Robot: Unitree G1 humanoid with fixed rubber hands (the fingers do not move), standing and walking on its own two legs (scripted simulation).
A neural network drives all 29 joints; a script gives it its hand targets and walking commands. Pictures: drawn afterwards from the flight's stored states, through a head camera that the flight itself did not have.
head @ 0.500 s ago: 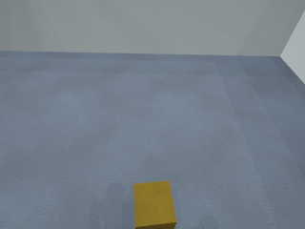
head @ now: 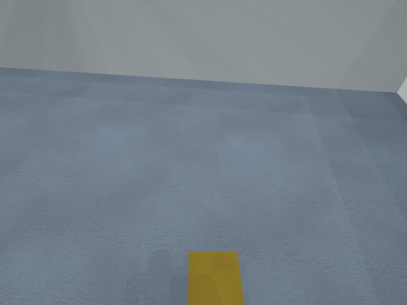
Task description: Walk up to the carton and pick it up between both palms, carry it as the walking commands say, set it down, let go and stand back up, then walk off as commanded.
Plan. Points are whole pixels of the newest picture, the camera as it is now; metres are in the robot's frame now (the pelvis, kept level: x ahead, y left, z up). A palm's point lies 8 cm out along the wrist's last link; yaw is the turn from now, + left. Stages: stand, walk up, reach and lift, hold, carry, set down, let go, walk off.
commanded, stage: walk off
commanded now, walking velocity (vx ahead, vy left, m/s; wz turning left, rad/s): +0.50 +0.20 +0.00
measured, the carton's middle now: (213, 289) +0.38 -0.02 -0.65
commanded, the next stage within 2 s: stand in 1.00 s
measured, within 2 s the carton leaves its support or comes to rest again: rests again in 1.34 s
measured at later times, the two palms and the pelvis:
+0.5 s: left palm (74, 254) +0.27 +0.33 -0.10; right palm out of the picture -0.03 -0.08 -0.13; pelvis +0.11 +0.11 +0.01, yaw -3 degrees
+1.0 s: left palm (18, 285) +0.22 +0.45 -0.14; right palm (234, 209) +0.42 -0.06 -0.12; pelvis +0.31 +0.19 -0.01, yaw -2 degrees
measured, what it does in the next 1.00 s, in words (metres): walks ahead: left foot, then right foot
